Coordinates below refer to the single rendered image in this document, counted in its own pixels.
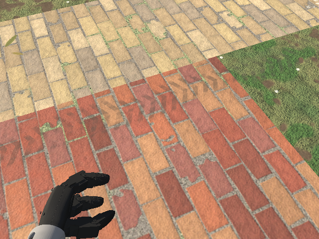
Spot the left robot hand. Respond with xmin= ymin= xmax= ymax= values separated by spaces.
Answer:
xmin=39 ymin=170 xmax=116 ymax=239

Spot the robot left forearm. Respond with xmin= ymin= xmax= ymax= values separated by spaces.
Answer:
xmin=27 ymin=224 xmax=66 ymax=239

